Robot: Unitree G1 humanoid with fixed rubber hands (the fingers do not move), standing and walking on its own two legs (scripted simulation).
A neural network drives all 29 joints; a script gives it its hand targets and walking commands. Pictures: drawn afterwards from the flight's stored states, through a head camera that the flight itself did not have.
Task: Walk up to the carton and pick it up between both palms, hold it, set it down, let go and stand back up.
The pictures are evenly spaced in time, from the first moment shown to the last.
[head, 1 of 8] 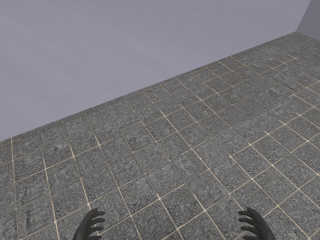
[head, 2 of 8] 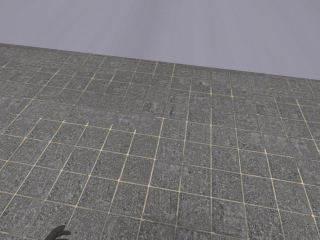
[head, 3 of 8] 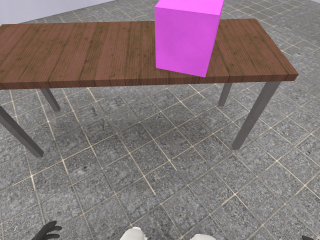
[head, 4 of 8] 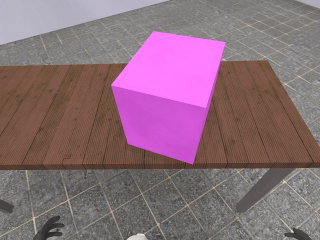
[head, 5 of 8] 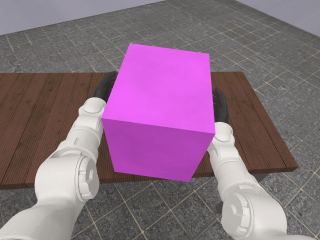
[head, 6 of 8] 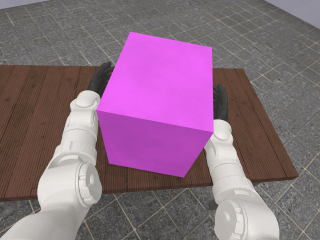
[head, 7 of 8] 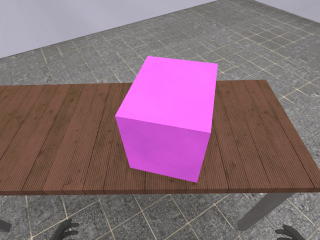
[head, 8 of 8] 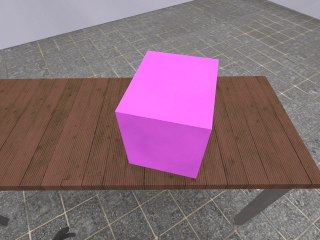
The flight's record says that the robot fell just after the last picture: no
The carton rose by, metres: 0.21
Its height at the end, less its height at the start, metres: +0.00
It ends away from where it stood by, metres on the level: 0.02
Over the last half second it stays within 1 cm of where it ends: yes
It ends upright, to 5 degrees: yes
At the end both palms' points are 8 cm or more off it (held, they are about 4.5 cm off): yes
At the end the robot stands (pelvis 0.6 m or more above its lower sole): yes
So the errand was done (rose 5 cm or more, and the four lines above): yes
